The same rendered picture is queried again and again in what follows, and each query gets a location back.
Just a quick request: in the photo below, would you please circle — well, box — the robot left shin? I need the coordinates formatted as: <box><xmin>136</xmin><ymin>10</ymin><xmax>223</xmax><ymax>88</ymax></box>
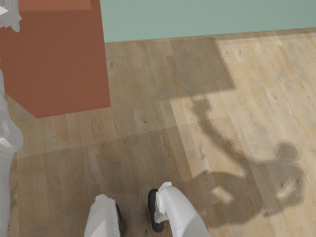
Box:
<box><xmin>90</xmin><ymin>195</ymin><xmax>120</xmax><ymax>237</ymax></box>

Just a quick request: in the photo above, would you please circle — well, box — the drawer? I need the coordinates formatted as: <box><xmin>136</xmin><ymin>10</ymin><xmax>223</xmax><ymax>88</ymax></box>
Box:
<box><xmin>18</xmin><ymin>0</ymin><xmax>91</xmax><ymax>11</ymax></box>

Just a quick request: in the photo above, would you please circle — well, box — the robot left thigh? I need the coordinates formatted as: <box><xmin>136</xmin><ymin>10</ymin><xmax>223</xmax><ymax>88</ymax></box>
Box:
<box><xmin>83</xmin><ymin>198</ymin><xmax>119</xmax><ymax>237</ymax></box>

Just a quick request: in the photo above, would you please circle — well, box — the robot left upper arm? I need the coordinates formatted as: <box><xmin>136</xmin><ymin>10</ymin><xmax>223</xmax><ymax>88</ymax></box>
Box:
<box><xmin>0</xmin><ymin>110</ymin><xmax>24</xmax><ymax>237</ymax></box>

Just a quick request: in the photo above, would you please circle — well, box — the left robot hand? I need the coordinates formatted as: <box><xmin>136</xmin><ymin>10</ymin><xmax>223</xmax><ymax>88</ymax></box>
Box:
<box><xmin>0</xmin><ymin>0</ymin><xmax>22</xmax><ymax>33</ymax></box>

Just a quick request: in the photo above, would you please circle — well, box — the cabinet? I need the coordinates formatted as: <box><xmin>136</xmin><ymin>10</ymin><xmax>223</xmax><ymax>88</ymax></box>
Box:
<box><xmin>0</xmin><ymin>0</ymin><xmax>112</xmax><ymax>119</ymax></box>

